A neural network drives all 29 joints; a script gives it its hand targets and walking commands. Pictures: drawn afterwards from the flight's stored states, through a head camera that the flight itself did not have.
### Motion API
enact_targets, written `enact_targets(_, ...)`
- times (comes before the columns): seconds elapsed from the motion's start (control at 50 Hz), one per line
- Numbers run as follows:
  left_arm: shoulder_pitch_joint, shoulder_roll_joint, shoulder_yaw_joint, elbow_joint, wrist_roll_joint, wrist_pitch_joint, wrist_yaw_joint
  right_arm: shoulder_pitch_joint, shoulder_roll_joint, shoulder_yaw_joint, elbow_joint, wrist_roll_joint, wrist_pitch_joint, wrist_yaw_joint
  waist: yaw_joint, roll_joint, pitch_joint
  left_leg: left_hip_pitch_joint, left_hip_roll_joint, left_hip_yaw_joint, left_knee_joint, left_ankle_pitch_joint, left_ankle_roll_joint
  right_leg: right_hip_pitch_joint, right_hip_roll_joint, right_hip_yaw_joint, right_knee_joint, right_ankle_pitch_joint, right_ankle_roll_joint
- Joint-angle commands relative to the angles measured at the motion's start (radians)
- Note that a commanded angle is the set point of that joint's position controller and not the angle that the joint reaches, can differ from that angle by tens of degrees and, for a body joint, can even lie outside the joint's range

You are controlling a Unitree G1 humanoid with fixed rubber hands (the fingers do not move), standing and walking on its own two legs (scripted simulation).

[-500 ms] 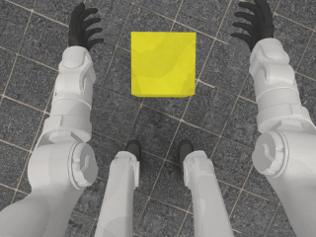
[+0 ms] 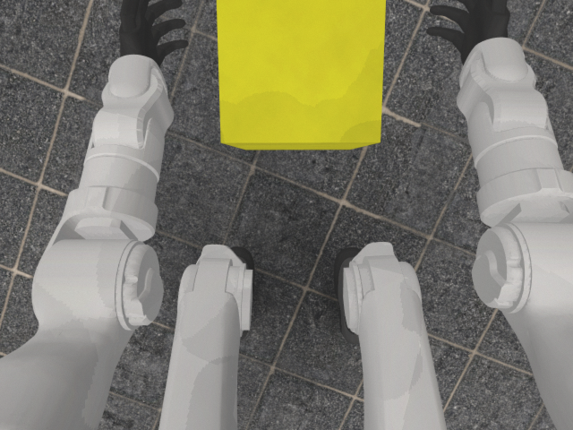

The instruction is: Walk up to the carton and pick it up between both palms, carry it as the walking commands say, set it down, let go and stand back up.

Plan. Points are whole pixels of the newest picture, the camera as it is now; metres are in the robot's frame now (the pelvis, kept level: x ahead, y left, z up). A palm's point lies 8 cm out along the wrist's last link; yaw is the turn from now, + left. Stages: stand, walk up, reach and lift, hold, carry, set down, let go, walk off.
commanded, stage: reach and lift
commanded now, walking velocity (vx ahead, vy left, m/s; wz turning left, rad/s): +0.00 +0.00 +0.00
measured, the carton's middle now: (298, 84) +0.53 -0.02 -0.34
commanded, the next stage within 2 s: none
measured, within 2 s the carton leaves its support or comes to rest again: neither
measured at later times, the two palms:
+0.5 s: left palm (181, 84) +0.52 +0.15 -0.27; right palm (432, 71) +0.53 -0.20 -0.27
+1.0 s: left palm (186, 79) +0.53 +0.14 -0.26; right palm (426, 69) +0.53 -0.20 -0.26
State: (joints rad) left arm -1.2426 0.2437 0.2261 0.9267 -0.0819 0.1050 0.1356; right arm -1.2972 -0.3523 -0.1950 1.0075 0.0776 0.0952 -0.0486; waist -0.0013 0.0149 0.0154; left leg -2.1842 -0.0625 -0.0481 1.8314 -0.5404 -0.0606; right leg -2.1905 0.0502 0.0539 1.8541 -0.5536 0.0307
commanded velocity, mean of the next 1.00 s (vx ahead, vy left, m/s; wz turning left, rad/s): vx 0.00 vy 0.00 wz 0.00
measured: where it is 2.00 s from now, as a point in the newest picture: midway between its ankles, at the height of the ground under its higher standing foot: (294, 310)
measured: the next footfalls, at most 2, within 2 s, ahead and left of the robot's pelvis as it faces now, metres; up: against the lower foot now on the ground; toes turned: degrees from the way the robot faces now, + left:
none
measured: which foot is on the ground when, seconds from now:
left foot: down 0.00-1.00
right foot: down 0.00-1.00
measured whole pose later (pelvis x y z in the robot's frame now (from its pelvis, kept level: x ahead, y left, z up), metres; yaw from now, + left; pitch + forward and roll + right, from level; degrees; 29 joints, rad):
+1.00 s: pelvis -0.03 +0.00 -0.09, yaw -1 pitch +37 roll +1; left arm -1.53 0.32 0.11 1.16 -0.20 0.07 0.14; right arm -1.59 -0.41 -0.06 1.23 0.21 0.06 -0.08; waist -0.01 0.01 0.41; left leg -2.25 -0.05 -0.03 2.16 -0.55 -0.06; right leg -2.26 0.03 0.03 2.18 -0.56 0.03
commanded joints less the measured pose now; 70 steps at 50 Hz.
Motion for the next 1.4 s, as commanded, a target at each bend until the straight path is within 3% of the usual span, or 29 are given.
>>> enact_targets(0.0,-0.285,0.127,-0.015,-0.101,-0.019,-0.023,0.009,-0.312,-0.151,-0.002,-0.107,0.021,-0.023,-0.021,-0.020,-0.037,-1.139,0.571,-0.020,0.119,-0.001,0.374,0.005,0.648,0.001,-0.094,-0.049,0.432,0.028)
enact_targets(0.12,-0.399,0.162,-0.046,-0.025,-0.047,-0.013,0.016,-0.423,-0.181,0.026,-0.016,0.055,-0.014,-0.025,-0.015,-0.030,-1.025,0.540,-0.002,0.122,0.047,0.223,0.001,0.568,-0.012,-0.102,0.007,0.269,0.018)
enact_targets(0.2,-0.449,0.171,-0.067,0.033,-0.064,-0.020,0.014,-0.475,-0.188,0.050,0.045,0.080,-0.022,-0.023,-0.014,-0.025,-0.978,0.540,0.008,0.115,0.087,0.198,-0.003,0.523,-0.022,-0.102,0.046,0.226,0.015)
enact_targets(0.36,-0.476,0.177,-0.103,0.090,-0.090,-0.065,0.007,-0.492,-0.207,0.060,0.088,0.083,-0.068,-0.024,-0.021,-0.017,-0.916,0.535,0.015,0.079,0.188,0.313,-0.007,0.452,-0.030,-0.078,0.134,0.294,0.009)
enact_targets(0.42,-0.492,0.189,-0.106,0.025,-0.103,-0.084,0.016,-0.509,-0.226,0.057,0.017,0.082,-0.087,-0.033,-0.020,-0.016,-0.957,0.581,0.011,0.069,0.217,0.418,-0.004,0.474,-0.027,-0.073,0.165,0.382,0.008)
enact_targets(0.48,-0.465,0.188,-0.122,0.034,-0.119,-0.088,0.020,-0.479,-0.227,0.074,0.029,0.096,-0.088,-0.039,-0.022,-0.017,-0.993,0.625,0.008,0.069,0.241,0.462,-0.002,0.484,-0.025,-0.076,0.185,0.418,0.008)
enact_targets(0.58,-0.437,0.195,-0.117,0.087,-0.125,-0.072,0.011,-0.473,-0.199,0.117,0.070,0.123,-0.067,-0.037,-0.005,-0.043,-0.917,0.548,0.010,0.091,0.244,0.374,0.007,0.528,-0.022,-0.070,0.183,0.377,0.013)
enact_targets(0.7,-0.479,0.181,-0.112,0.111,-0.121,-0.068,0.000,-0.487,-0.190,0.099,0.116,0.127,-0.058,-0.026,-0.012,-0.001,-0.813,0.531,0.015,0.086,0.227,0.319,0.009,0.451,-0.021,-0.069,0.175,0.309,0.005)
enact_targets(0.9,-0.565,0.174,-0.106,0.117,-0.113,-0.060,0.005,-0.594,-0.180,0.127,0.104,0.132,-0.056,-0.035,-0.013,-0.024,-0.824,0.523,0.010,0.092,0.215,0.250,0.014,0.501,-0.020,-0.062,0.157,0.248,0.005)
enact_targets(1.1,-0.545,0.092,-0.096,0.129,-0.072,-0.069,0.013,-0.561,-0.097,0.109,0.125,0.090,-0.067,-0.035,-0.014,-0.020,-0.849,0.577,-0.011,0.084,0.208,0.308,0.008,0.501,-0.003,-0.069,0.160,0.296,0.006)
enact_targets(1.18,-0.561,0.006,-0.110,0.108,-0.068,-0.070,0.000,-0.563,-0.018,0.107,0.111,0.063,-0.069,-0.028,-0.035,-0.015,-0.853,0.570,-0.024,0.083,0.214,0.329,0.006,0.510,0.005,-0.073,0.162,0.327,0.006)
enact_targets(1.24,-0.600,-0.140,-0.136,0.101,-0.058,-0.061,-0.032,-0.594,0.136,0.130,0.098,0.039,-0.059,0.002,-0.042,-0.014,-0.836,0.558,-0.037,0.083,0.218,0.327,0.004,0.508,0.013,-0.078,0.166,0.329,0.004)
enact_targets(1.38,-0.738,-0.721,-0.177,0.068,0.015,0.004,-0.208,-0.688,0.751,0.185,0.036,-0.031,0.013,0.189,-0.037,-0.032,-0.714,0.479,-0.074,0.102,0.238,0.251,0.013,0.456,0.047,-0.091,0.198,0.283,-0.004)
